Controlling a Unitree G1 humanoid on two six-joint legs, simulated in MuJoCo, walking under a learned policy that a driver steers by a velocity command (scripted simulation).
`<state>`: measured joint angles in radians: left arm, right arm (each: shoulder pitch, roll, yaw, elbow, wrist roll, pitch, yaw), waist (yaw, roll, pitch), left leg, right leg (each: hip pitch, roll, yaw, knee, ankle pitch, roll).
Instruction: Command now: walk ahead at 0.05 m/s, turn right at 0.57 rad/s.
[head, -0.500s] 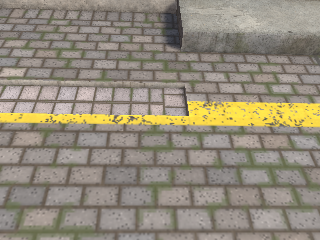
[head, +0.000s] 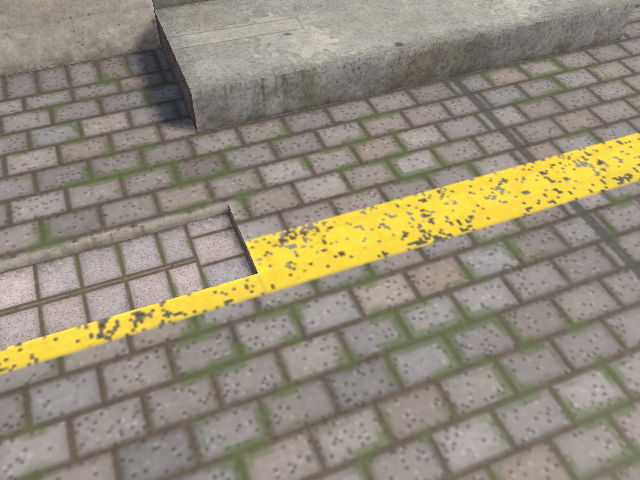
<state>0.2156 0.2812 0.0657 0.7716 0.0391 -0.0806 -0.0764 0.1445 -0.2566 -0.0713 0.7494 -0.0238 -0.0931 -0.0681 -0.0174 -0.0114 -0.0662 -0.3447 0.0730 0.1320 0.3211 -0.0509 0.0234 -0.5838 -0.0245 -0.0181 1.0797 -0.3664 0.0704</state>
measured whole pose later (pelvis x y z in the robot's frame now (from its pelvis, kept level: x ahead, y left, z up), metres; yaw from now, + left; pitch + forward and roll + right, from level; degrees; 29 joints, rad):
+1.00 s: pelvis -0.02 +0.01 +0.00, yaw -18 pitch +2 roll +1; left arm 0.35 0.21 0.06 0.69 0.02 -0.09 0.02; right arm 0.24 -0.24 -0.07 0.75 -0.05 -0.06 0.01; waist 0.02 -0.01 -0.03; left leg -0.36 -0.02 0.03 0.80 -0.45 0.05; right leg -0.22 -0.05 0.04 0.46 -0.27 0.00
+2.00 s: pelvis +0.39 -0.14 -0.01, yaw -10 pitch +2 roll -3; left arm 0.31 0.27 0.06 0.82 0.00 -0.08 0.00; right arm 0.14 -0.25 -0.05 0.73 0.02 -0.04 0.04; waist 0.06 0.03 0.00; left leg -0.67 0.09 -0.02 0.67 0.04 0.02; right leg 0.07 0.03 -0.19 0.21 -0.31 -0.01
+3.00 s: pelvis +0.98 -0.16 +0.00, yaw +1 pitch +2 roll -2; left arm 0.34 0.27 0.04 0.85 -0.02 -0.08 -0.01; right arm 0.11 -0.27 -0.04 0.69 0.01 -0.07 0.01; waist 0.08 0.04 0.02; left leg -0.66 0.11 -0.04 0.64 0.04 -0.01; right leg -0.04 0.07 -0.03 0.24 -0.23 -0.05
